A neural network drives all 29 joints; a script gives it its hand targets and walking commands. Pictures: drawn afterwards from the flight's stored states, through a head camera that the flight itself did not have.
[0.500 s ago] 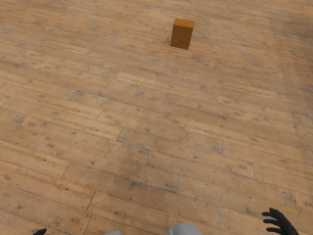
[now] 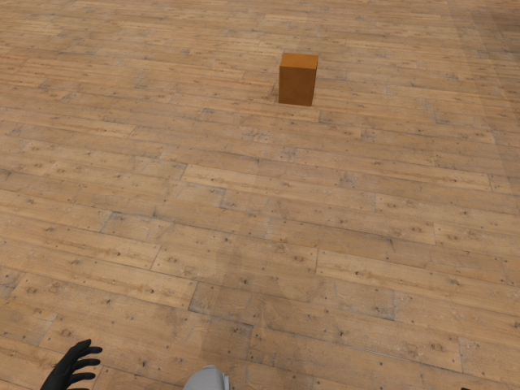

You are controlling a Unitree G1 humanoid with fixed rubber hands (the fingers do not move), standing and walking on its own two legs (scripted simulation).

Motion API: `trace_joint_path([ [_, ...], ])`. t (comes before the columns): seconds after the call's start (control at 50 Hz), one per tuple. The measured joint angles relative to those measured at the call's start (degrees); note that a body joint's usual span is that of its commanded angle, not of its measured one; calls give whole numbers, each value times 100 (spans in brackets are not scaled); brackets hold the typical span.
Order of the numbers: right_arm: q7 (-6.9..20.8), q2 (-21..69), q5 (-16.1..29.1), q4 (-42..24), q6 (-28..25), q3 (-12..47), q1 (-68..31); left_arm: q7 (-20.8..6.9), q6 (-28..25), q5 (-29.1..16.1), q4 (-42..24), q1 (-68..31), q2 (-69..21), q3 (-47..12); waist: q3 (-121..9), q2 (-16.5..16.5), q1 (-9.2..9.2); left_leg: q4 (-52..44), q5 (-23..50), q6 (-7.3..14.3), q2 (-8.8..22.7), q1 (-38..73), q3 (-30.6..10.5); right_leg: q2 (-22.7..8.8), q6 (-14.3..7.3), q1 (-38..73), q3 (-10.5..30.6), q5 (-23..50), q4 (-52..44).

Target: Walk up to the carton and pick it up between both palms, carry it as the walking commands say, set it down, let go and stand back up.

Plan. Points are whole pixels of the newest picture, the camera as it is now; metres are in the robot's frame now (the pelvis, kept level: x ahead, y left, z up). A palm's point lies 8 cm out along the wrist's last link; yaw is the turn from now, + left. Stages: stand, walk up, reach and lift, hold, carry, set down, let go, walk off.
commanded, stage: walk up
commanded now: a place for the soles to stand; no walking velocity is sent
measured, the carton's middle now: (297, 80) +1.89 -0.23 -0.63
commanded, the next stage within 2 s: none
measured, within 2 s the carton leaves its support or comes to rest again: neither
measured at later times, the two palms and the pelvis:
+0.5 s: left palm (121, 265) +0.35 +0.29 -0.08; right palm (457, 245) +0.38 -0.38 -0.09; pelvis +0.28 -0.05 +0.00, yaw +0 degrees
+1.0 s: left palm (166, 166) +0.62 +0.25 -0.08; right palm (440, 168) +0.60 -0.43 -0.10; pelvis +0.53 -0.09 -0.01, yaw +1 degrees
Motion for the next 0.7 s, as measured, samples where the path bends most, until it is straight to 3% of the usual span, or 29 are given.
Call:
trace_joint_path([
  [0.06, -1, -48, -71, -49, -96, -78, 129, -14, 4, 18, 85, 246, 82, 8, -184, -168, 79, -715, 678, 3, -94, 237, 197, -119, 66, 163, 29, -654, 529],
  [0.14, -114, 32, -16, -151, -176, -151, 158, 37, 94, 46, 400, 376, 188, -2, -346, -689, 12, -436, 100, -225, -328, 561, 449, -154, 45, -595, 632, -739, 2493],
  [0.18, -184, 40, 16, -191, -160, -165, 195, 37, 84, 76, 504, 305, 199, -41, -384, -826, -54, -634, 29, -207, -369, 821, 520, -189, 95, -1065, 693, -638, 2844],
  [0.24, -227, -89, -9, -159, -95, -214, 210, -75, 30, 89, 497, 186, 127, -71, -381, -764, -166, -855, -176, -274, -276, 1179, 534, -344, 106, -1357, 703, -739, 1848],
  [0.28, -202, -228, -14, -115, -47, -231, 188, -111, -47, 95, 455, 166, 85, -62, -350, -615, -232, -813, -396, -315, -136, 1396, 487, -419, 97, -1202, 604, -329, 784],
  [0.32, -167, -346, -25, -68, -21, -232, 226, -97, -121, 100, 415, 169, 66, 2, -332, -394, -230, -398, -815, -139, 111, 1462, 351, -325, 127, -971, 343, 528, 485],
  [0.34, -159, -357, -20, -26, 11, -237, 241, -69, -161, 109, 384, 176, 65, 40, -360, -314, -206, 198, -950, -8, 141, 1279, 155, -265, 110, -954, 244, 428, 662],
  [0.38, -184, -332, 12, 64, 91, -201, 164, 10, -222, 57, 298, 255, 54, 59, -391, -236, -126, 1575, -877, 112, -130, 725, -343, -158, 54, -806, 253, -230, 743],
  [0.44, -202, -274, 41, 106, 48, -134, -113, 157, -241, 2, 244, 468, -28, 38, -263, -38, 53, 2269, -282, 89, -299, 117, -482, -10, 78, -360, 162, -182, 444],
  [0.52, -113, -120, 29, -58, 52, -54, -422, 243, -190, 0, 300, 787, -26, 0, -163, 69, 235, 1160, -294, -34, -232, -352, -201, 75, 104, 250, 56, -307, -59],
  [0.6, -11, 50, -14, -210, -45, -27, -681, 209, -84, -10, 368, 972, 170, -4, -40, -154, 373, -738, 343, 83, -342, -107, 174, -56, 151, 596, 15, -833, 164],
  [0.64, -66, 43, -53, -289, -114, -92, -782, 207, -42, -20, 433, 1011, 157, -17, 54, -281, 420, -579, 919, 129, -440, 8, 292, -190, 38, 322, 203, -1068, 1252],
  [0.68, -130, 112, 41, -352, -108, -129, -792, 216, 29, -13, 539, 953, 133, -57, 78, -452, 376, -424, 198, 121, -563, 175, 327, -147, 20, -233, 567, -901, 2571],
  [0.7, -156, 158, 79, -352, -93, -130, -781, 214, 49, 1, 583, 902, 133, -70, 75, -537, 323, -474, 197, 102, -597, 282, 357, -135, 26, -500, 656, -739, 2991],
])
